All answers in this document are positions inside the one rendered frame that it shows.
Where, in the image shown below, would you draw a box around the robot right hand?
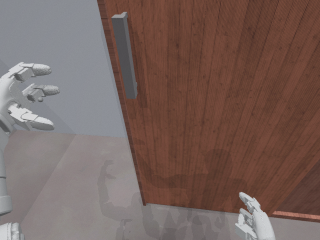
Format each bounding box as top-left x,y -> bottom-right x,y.
235,192 -> 276,240

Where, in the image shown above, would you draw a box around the wardrobe door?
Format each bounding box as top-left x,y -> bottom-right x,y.
105,0 -> 320,217
276,159 -> 320,216

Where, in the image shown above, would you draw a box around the robot left forearm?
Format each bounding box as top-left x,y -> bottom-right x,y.
0,114 -> 13,221

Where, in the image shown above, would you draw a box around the robot left hand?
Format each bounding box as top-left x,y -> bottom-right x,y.
0,62 -> 60,131

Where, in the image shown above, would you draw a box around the left robot upper arm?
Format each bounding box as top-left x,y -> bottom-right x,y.
0,222 -> 26,240

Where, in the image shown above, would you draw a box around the handle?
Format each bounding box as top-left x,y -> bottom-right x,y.
111,12 -> 138,99

